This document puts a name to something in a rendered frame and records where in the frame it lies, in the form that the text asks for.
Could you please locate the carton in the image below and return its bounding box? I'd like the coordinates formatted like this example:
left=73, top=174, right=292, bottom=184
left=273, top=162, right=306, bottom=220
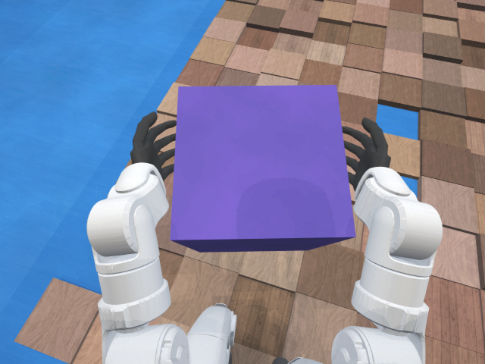
left=170, top=85, right=356, bottom=253

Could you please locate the robot left thigh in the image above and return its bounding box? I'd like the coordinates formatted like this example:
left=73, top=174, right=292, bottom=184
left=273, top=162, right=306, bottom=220
left=187, top=306, right=236, bottom=364

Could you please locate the robot left forearm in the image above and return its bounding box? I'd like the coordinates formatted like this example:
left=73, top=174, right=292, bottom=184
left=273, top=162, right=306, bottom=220
left=86, top=162, right=171, bottom=364

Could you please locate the left robot upper arm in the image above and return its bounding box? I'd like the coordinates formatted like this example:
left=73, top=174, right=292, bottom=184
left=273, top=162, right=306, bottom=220
left=105, top=324, right=190, bottom=364

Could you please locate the robot right forearm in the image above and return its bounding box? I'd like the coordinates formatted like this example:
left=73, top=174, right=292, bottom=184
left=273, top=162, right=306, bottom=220
left=351, top=167, right=443, bottom=364

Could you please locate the left robot hand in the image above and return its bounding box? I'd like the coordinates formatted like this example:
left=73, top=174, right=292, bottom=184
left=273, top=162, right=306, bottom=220
left=130, top=111, right=177, bottom=181

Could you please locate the right robot upper arm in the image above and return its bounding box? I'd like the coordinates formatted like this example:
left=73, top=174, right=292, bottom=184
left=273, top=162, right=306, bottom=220
left=331, top=326, right=422, bottom=364

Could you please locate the right robot hand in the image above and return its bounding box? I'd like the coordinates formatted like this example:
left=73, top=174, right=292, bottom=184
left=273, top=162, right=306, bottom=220
left=342, top=118, right=391, bottom=191

